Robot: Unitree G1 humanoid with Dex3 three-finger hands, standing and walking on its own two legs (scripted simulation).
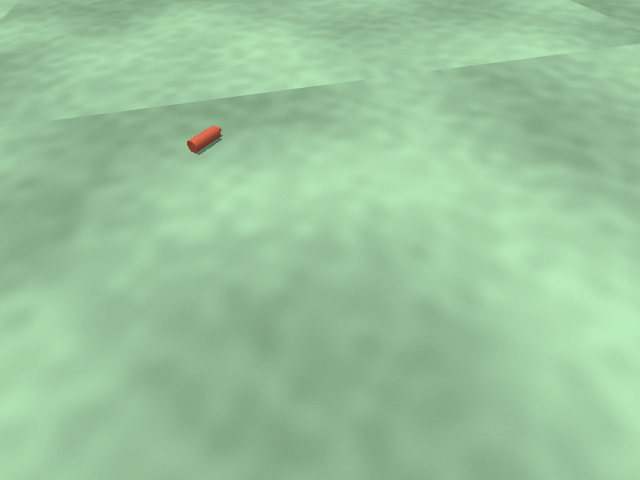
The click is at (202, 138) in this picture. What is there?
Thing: lying bottle
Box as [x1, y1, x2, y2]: [187, 125, 220, 152]
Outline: 220,128 212,125 187,141 188,147 193,152 196,152 220,135
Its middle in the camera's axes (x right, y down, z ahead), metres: -0.66 -0.55 +2.22
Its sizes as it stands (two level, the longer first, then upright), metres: 0.223 0.076 0.076
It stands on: the floor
